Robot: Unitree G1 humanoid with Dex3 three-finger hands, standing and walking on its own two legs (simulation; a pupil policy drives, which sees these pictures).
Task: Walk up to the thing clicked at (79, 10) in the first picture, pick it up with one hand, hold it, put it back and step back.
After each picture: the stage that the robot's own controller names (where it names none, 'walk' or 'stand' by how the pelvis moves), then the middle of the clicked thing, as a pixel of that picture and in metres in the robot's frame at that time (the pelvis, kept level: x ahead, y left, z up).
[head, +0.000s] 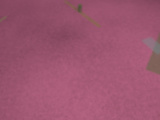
stand; (79, 8) +2.29 +0.10 -0.72
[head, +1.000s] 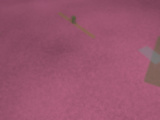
walk; (73, 19) +2.15 +0.33 -0.72
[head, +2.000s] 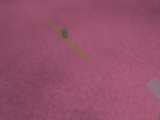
walk; (64, 33) +1.54 +0.38 -0.71
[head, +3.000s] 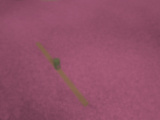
walk; (57, 63) +1.06 +0.33 -0.70
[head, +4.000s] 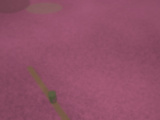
walk; (52, 97) +0.71 +0.26 -0.71
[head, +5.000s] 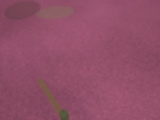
walk; (64, 116) +0.51 +0.20 -0.69
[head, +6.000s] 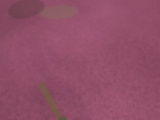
stand; out of the picture +0.45 +0.20 -0.70
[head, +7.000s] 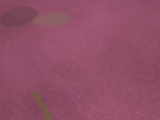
stand; out of the picture +0.40 +0.22 -0.72
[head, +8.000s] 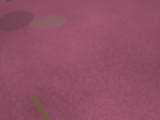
stand; out of the picture +0.40 +0.23 -0.73
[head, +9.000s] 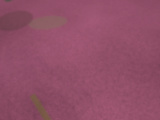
stand; out of the picture +0.41 +0.23 -0.73
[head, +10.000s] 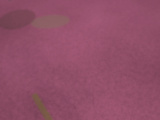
stand; out of the picture +0.40 +0.22 -0.73
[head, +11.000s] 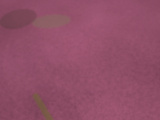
stand; out of the picture +0.40 +0.22 -0.73
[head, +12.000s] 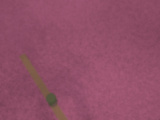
go down; (52, 100) +0.44 +0.20 -0.60
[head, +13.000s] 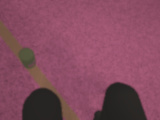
go down; (28, 58) +0.50 +0.24 -0.32
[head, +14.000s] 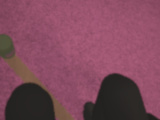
close in; (5, 47) +0.49 +0.25 -0.27
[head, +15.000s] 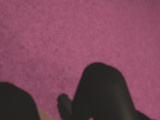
close; out of the picture +0.48 +0.29 -0.23
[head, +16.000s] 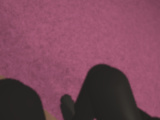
lift; out of the picture +0.43 +0.27 -0.23
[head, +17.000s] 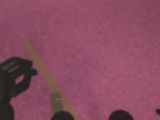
close; (56, 102) +0.38 +0.19 -0.52
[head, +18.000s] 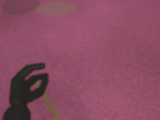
close; out of the picture +0.33 +0.20 -0.69
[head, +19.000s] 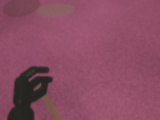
stand; out of the picture +0.33 +0.22 -0.70
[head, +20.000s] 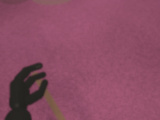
stand; out of the picture +0.33 +0.23 -0.68
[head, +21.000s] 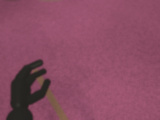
stand; out of the picture +0.34 +0.25 -0.67
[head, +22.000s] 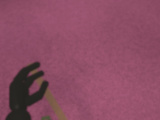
stand; out of the picture +0.33 +0.26 -0.65
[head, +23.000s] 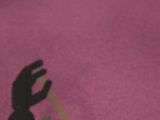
stand; out of the picture +0.33 +0.27 -0.64
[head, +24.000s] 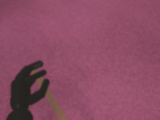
stand; out of the picture +0.33 +0.28 -0.66
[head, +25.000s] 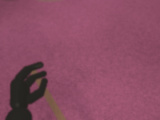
stand; out of the picture +0.33 +0.29 -0.66
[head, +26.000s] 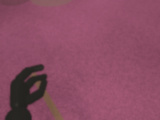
stand; out of the picture +0.32 +0.30 -0.67
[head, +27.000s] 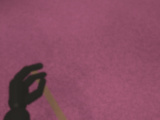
stand; out of the picture +0.32 +0.31 -0.66
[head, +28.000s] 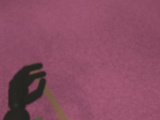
stand; out of the picture +0.32 +0.31 -0.64
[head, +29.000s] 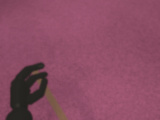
stand; out of the picture +0.32 +0.32 -0.65
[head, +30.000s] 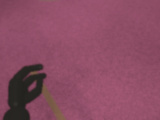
close; out of the picture +0.32 +0.32 -0.67
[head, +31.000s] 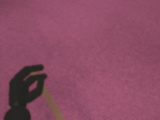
close; out of the picture +0.31 +0.33 -0.67
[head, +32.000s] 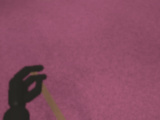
close; out of the picture +0.31 +0.33 -0.67
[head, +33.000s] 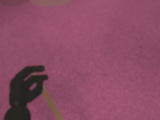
close; out of the picture +0.31 +0.34 -0.68
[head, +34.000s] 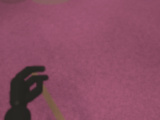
close; out of the picture +0.31 +0.34 -0.68
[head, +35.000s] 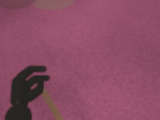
close; out of the picture +0.30 +0.35 -0.69
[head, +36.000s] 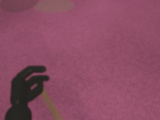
close; out of the picture +0.30 +0.35 -0.69
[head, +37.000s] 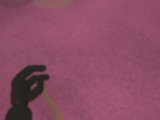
close; out of the picture +0.30 +0.35 -0.69
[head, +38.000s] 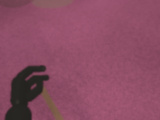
close; out of the picture +0.30 +0.36 -0.69
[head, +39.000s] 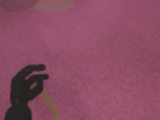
close; out of the picture +0.30 +0.36 -0.70
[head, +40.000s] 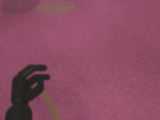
close; out of the picture +0.30 +0.36 -0.70
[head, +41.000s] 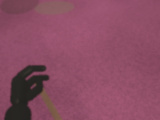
close; out of the picture +0.30 +0.36 -0.70
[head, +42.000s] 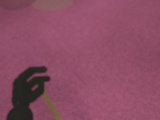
close; out of the picture +0.30 +0.37 -0.69
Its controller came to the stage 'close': yes
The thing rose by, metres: 0.01
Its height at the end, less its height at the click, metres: -0.02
